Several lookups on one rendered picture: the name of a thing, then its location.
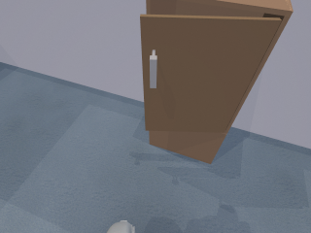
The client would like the cupboard door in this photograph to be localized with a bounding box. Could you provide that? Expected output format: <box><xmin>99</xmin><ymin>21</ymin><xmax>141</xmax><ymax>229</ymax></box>
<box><xmin>140</xmin><ymin>14</ymin><xmax>282</xmax><ymax>133</ymax></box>

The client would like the left robot thigh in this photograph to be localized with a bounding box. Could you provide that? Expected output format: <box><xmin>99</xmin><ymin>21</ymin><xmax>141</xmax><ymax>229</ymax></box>
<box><xmin>106</xmin><ymin>221</ymin><xmax>135</xmax><ymax>233</ymax></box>

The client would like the handle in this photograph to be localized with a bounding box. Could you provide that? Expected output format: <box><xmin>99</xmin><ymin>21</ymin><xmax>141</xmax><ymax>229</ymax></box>
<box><xmin>150</xmin><ymin>50</ymin><xmax>157</xmax><ymax>88</ymax></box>

